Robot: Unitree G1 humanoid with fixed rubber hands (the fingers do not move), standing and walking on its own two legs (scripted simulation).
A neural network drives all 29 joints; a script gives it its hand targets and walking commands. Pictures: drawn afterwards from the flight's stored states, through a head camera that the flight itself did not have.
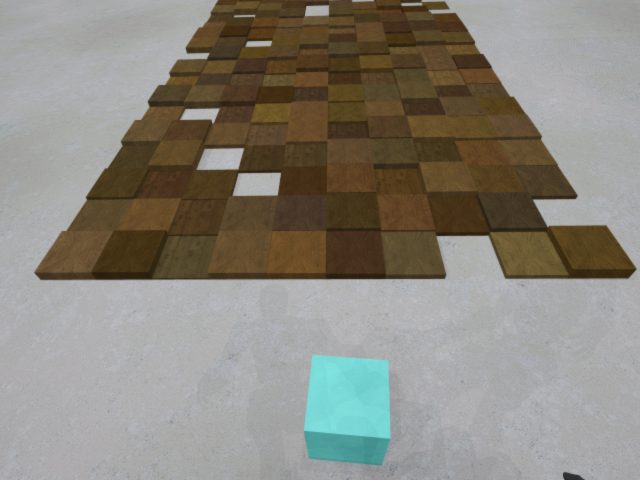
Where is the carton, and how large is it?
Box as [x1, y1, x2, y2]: [304, 355, 390, 465]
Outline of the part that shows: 312,355 304,425 304,433 309,458 381,465 390,438 387,360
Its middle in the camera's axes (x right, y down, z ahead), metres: +0.08 +0.49 +1.09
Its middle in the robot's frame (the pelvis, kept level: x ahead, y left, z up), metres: +0.45 -0.04 -0.66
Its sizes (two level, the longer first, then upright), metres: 0.210 0.200 0.250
